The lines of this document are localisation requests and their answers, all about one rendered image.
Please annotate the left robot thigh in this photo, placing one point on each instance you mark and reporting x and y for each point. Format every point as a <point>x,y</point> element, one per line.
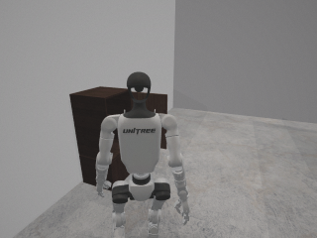
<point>119,196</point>

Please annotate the right robot upper arm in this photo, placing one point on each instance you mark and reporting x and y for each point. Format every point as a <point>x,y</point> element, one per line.
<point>168,122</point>

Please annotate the left robot forearm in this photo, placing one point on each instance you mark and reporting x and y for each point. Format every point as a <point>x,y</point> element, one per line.
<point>101,171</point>

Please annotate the robot left hand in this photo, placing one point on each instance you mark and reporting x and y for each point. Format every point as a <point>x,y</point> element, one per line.
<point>99,187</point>

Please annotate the robot right hand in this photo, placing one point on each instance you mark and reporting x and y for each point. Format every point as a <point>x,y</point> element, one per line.
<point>185,209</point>

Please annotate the left robot shin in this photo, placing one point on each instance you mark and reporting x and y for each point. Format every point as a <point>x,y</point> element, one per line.
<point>117,232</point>

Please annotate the right robot forearm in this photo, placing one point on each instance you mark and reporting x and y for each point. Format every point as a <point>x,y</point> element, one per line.
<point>180,180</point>

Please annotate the cupboard door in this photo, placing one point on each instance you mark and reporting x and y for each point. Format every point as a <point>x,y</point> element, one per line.
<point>158,102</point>

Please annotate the left robot upper arm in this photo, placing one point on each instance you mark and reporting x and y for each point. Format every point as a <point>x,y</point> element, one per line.
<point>108,125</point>

